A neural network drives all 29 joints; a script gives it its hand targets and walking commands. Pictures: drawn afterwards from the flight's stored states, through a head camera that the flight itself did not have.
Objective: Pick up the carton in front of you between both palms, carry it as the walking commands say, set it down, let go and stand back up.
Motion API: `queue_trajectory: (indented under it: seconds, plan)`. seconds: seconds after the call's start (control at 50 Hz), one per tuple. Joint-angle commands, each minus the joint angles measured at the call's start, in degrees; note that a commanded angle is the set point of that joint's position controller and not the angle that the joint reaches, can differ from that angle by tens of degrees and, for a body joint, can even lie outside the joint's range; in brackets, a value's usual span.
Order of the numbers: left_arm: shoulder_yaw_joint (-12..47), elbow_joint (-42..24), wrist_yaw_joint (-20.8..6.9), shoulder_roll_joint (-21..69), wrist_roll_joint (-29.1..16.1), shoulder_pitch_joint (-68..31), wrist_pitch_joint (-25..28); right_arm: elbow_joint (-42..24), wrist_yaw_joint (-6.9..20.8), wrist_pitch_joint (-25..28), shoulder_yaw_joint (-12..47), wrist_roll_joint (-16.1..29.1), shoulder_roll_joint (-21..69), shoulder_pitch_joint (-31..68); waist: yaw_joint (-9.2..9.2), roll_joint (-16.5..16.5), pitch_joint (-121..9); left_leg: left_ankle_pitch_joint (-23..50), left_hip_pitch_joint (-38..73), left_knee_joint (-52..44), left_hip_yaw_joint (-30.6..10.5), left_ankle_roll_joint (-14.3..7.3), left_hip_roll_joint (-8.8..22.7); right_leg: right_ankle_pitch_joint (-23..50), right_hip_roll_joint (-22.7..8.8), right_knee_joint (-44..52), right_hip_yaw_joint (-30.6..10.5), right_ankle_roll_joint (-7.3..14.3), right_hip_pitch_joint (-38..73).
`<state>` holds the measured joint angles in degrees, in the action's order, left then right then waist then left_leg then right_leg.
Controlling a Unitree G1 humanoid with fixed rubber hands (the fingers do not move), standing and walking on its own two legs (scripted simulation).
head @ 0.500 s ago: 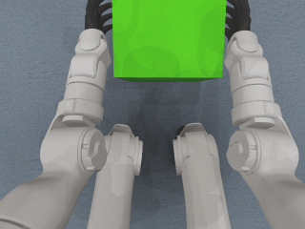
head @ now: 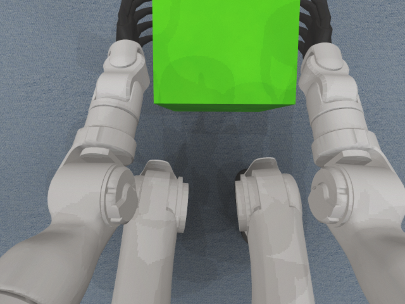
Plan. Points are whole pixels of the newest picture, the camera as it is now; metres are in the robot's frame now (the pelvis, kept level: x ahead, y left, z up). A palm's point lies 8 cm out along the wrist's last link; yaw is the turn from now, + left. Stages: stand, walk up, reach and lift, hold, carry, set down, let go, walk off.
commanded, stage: set down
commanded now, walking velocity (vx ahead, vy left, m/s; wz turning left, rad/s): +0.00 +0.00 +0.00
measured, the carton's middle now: (220, 56) +0.51 -0.04 -0.24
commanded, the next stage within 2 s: none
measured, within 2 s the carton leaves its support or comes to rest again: rests again in 0.18 s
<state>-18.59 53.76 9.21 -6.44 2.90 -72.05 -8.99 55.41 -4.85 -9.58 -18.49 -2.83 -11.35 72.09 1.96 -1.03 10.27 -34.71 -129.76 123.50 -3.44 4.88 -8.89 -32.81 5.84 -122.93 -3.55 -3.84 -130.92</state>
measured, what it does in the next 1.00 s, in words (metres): stands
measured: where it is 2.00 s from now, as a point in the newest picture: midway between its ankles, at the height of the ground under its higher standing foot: (205, 221)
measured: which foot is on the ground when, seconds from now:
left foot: down 0.00-1.00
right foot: down 0.00-1.00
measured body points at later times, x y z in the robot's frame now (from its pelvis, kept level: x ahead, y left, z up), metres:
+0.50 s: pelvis -0.01 +0.00 -0.01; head +0.35 -0.02 +0.27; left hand +0.53 +0.12 -0.18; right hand +0.52 -0.19 -0.19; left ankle +0.10 +0.12 -0.35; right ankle +0.11 -0.12 -0.35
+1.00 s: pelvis -0.01 +0.00 -0.02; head +0.36 -0.02 +0.24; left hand +0.53 +0.16 -0.20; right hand +0.51 -0.24 -0.20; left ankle +0.10 +0.12 -0.35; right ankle +0.11 -0.12 -0.35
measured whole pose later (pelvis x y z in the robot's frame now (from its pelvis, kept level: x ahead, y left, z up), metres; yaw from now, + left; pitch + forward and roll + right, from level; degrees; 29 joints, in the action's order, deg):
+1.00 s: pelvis -0.01 +0.00 -0.02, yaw +0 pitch +36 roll +1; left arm -5.4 61.3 6.5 -19.2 -11.7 -75.7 -1.2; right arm 64.7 -3.7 0.4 -7.2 12.3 -23.4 76.0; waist 1.6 -0.7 20.0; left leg -34.3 -128.7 126.9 -1.4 3.1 -4.9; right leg -32.3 2.0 -126.4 -1.6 -1.4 -130.2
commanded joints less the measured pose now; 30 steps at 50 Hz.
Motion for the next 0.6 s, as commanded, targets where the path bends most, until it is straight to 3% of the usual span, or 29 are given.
queue_trajectory:
  seconds: [0.0, 0.2, 0.58]
  plan:
    - [20.81, -4.44, -14.02, 47.74, -3.82, -34.32, 2.04, -5.31, 15.22, 2.16, 19.69, 4.38, 47.82, 33.94, 1.48, -1.31, -57.29, 18.72, 24.88, -8.39, 7.23, -2.84, -0.88, 19.80, 1.74, 8.29, 6.89, 2.57, 26.85]
    - [19.20, -0.79, -15.08, 44.87, -4.00, -33.65, 2.90, -2.43, 14.90, 3.49, 17.63, 3.62, 44.32, 34.05, 1.83, -1.69, -51.39, 18.32, 22.55, -7.01, 6.40, -3.16, -0.78, 19.26, 1.43, 7.04, 6.20, 3.04, 25.37]
    - [10.08, 6.61, -15.91, 31.96, 2.21, -28.06, 2.34, 4.88, 14.79, 2.99, 9.51, -1.72, 32.53, 29.06, 0.99, -1.26, -36.96, 10.36, 16.77, -7.72, 5.64, -4.12, 0.30, 11.54, 0.38, 7.50, 5.17, 3.78, 20.38]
